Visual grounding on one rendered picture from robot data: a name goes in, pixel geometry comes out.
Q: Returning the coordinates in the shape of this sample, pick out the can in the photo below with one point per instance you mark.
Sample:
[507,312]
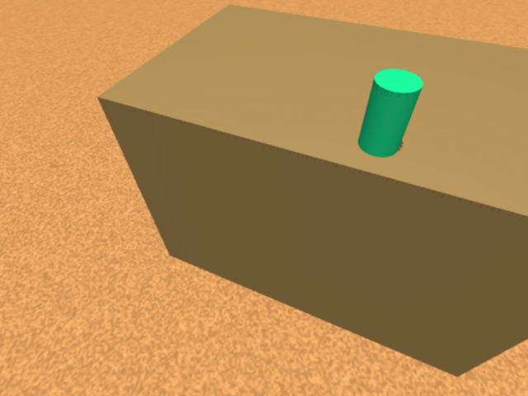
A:
[393,96]

